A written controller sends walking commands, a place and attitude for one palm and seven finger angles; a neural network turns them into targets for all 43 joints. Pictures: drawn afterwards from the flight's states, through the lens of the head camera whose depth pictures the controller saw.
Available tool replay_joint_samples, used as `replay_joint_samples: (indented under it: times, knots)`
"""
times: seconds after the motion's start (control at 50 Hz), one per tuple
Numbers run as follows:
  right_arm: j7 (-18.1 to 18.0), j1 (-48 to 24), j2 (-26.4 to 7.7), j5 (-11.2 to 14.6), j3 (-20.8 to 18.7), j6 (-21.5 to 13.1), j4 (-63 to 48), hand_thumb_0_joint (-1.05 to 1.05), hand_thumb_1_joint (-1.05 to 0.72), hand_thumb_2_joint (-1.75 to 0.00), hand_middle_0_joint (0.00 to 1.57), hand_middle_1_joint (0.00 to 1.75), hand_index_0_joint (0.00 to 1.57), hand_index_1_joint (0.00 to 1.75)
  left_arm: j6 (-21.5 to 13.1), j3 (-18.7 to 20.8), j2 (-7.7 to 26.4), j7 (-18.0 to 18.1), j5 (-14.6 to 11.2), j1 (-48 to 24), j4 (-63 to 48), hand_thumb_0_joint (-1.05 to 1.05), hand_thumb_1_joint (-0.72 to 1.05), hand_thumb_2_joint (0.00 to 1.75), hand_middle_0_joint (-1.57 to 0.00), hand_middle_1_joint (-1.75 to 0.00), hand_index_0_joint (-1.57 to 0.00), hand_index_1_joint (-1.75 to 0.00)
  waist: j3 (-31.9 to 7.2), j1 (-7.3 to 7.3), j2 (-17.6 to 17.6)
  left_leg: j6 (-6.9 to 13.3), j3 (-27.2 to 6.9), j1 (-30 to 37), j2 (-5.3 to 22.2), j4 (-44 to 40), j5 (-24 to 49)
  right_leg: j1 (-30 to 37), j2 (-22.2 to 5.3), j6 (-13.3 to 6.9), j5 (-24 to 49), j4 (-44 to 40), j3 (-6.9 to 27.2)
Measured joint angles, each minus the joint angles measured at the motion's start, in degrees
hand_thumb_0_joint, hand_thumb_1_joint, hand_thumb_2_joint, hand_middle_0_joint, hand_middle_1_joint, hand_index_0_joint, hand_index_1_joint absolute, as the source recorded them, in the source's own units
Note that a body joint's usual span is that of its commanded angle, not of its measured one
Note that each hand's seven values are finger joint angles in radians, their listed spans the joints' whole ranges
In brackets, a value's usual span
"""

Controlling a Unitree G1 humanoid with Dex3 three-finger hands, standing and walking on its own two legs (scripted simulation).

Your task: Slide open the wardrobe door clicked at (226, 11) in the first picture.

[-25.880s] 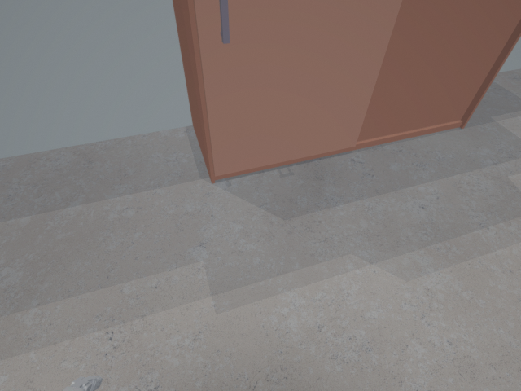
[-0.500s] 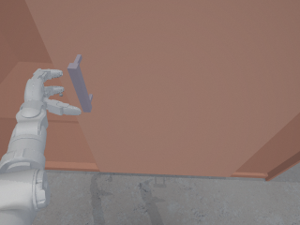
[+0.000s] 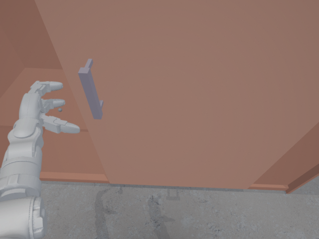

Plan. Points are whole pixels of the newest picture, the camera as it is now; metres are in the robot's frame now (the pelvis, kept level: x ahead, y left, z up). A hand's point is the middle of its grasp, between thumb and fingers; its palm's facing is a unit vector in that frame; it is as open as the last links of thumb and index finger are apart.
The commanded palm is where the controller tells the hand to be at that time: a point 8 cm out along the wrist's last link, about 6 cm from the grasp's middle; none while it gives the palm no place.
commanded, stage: slip the hand off the handle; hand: left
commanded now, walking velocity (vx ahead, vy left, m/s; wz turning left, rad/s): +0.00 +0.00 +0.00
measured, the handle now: (94, 90) +0.50 +0.20 +0.09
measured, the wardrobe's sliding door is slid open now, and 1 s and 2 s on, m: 0.55 0.55 0.55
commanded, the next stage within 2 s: draw the hand back to the body in 0.46 s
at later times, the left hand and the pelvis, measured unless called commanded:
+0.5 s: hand (45, 143) +0.30 +0.27 +0.10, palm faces +0.28 -0.94 -0.19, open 14.6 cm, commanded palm +0.27 +0.31 +0.11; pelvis -0.01 -0.01 +0.00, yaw +2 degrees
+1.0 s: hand (25, 166) +0.23 +0.26 +0.14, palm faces +0.10 -0.99 -0.01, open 14.7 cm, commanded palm +0.20 +0.30 +0.14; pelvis -0.02 -0.02 +0.00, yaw +0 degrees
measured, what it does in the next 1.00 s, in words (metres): stands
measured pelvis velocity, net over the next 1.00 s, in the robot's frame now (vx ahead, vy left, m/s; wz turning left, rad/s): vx -0.02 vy -0.02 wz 0.01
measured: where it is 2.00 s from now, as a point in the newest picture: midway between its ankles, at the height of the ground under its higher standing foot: outside the picture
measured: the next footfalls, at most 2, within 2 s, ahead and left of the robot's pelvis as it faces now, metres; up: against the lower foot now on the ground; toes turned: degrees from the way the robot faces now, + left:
none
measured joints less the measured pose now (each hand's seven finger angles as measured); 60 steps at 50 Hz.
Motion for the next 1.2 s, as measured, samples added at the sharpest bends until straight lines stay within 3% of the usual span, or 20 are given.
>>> replay_joint_samples:
  times: [0.2, 0.52, 0.6, 0.68, 0.74, 0.78, 0.84, 0.94, 1.1, 1.2]
  knots:
    - [-1.14, -4.21, 0.51, 0.24, 0.71, -1.69, -0.75, 0.01, -0.91, -0.89, 0.21, 0.30, 0.20, 0.30, 3.90, -0.89, -3.25, 1.67, -1.65, 10.19, -13.21, -0.01, -0.55, 0.20, -0.25, -1.15, -0.26, -1.15, 0.52, 1.82, 0.14, -0.24, -0.52, 2.99, -0.29, -1.15, 0.74, 3.02, -0.10, -0.23, 0.34, -0.85, -0.48]
    - [-2.31, -9.92, 0.83, 0.83, 2.30, -4.35, -2.37, 0.01, -0.91, -0.90, 0.21, 0.30, 0.20, 0.30, 7.64, -2.82, -4.98, -0.41, -4.75, 20.55, -25.00, -0.01, -0.55, 0.20, -0.25, -1.15, -0.25, -1.15, 0.51, 5.09, 0.95, -1.05, -1.83, 6.59, -0.56, -3.08, 2.17, 6.84, 0.01, -1.09, 0.98, -2.47, -1.69]
    - [-3.03, -10.40, 1.04, 0.83, 2.93, -4.55, -1.70, 0.01, -0.91, -0.90, 0.21, 0.30, 0.20, 0.30, 8.75, -2.37, -4.21, -0.37, -4.53, 19.78, -23.86, -0.01, -0.55, 0.20, -0.25, -1.15, -0.26, -1.15, 1.33, 5.40, 0.76, -1.34, -2.44, 6.67, -0.44, -2.84, 2.35, 7.20, 0.20, -1.43, 1.00, -2.47, -2.29]
    - [-4.11, -10.44, 1.13, 0.75, 3.76, -6.67, -0.04, 0.01, -0.91, -0.89, 0.21, 0.30, 0.20, 0.30, 2.77, 0.13, -4.33, -8.30, -12.23, 19.06, -23.27, -0.01, -0.55, 0.20, -0.25, -1.15, -0.25, -1.15, 2.26, 5.23, 0.50, -1.64, -2.88, 6.81, -0.10, -2.34, 2.31, 7.74, 0.58, -1.74, 1.17, -2.70, -2.67]
    - [-4.04, -9.83, 0.96, 0.51, 3.97, -8.02, 0.05, 0.01, -0.90, -0.89, 0.21, 0.30, 0.20, 0.30, -2.80, 1.94, -3.56, -16.42, -15.90, 20.22, -23.07, -0.01, -0.55, 0.20, -0.25, -1.15, -0.25, -1.15, 1.75, 4.88, 0.38, -1.80, -2.23, 6.42, 0.37, -1.51, 1.77, 7.03, 0.84, -1.79, 0.86, -1.76, -1.98]
    - [-3.53, -9.25, 0.67, 0.66, 3.76, -8.25, -0.68, 0.01, -0.90, -0.89, 0.21, 0.30, 0.20, 0.30, -3.50, 3.62, -2.53, -20.04, -17.10, 22.00, -23.07, -0.01, -0.55, 0.20, -0.25, -1.15, -0.25, -1.15, 1.02, 4.56, 0.48, -1.85, -1.43, 5.95, 0.76, -0.86, 1.26, 6.14, 1.03, -1.70, 0.54, -0.83, -1.15]
    - [-2.88, -7.98, 0.04, 1.17, 3.03, -8.45, -2.33, 0.01, -0.90, -0.89, 0.21, 0.30, 0.20, 0.30, -1.13, 5.66, -1.72, -21.76, -18.14, 25.87, -24.96, -0.01, -0.55, 0.20, -0.25, -1.15, -0.25, -1.15, 0.28, 4.26, 0.86, -1.81, -0.49, 5.75, 1.11, -0.31, 0.73, 5.48, 1.19, -1.49, 0.21, 0.05, -0.19]
    - [-2.89, -6.39, -0.71, 1.47, 1.88, -9.53, -3.07, 0.01, -0.91, -0.90, 0.21, 0.30, 0.20, 0.30, 0.57, 6.72, -3.46, -19.47, -18.90, 32.36, -32.76, -0.01, -0.55, 0.20, -0.25, -1.15, -0.25, -1.15, 0.07, 4.82, 1.22, -1.49, -0.28, 6.24, 1.16, 0.14, 0.36, 6.08, 1.20, -1.16, 0.12, 0.17, 0.05]
    - [-3.96, -7.92, -0.05, 1.40, 2.20, -11.63, -1.41, 0.01, -0.91, -0.90, 0.20, 0.30, 0.20, 0.30, 1.82, 3.97, -5.90, -17.02, -18.48, 36.55, -42.41, -0.01, -0.52, 0.22, -0.25, -1.13, -0.25, -1.13, 0.93, 6.11, 1.46, -0.72, -1.25, 8.13, 0.22, -1.03, 1.36, 8.56, 0.56, -0.61, 1.05, -1.39, -0.96]
    - [-2.57, -11.24, 1.32, -1.08, 2.57, -10.62, -0.73, 0.01, -0.91, -0.90, 0.20, 0.30, 0.20, 0.30, -0.72, 1.17, -6.49, -0.64, -9.50, 40.77, -49.23, -0.01, -0.42, 0.27, -0.25, -1.07, -0.25, -1.07, 2.70, 6.15, 1.80, -1.34, -2.26, 10.66, -1.10, -4.74, 3.01, 11.01, 0.36, -0.35, 3.36, -5.18, -0.55]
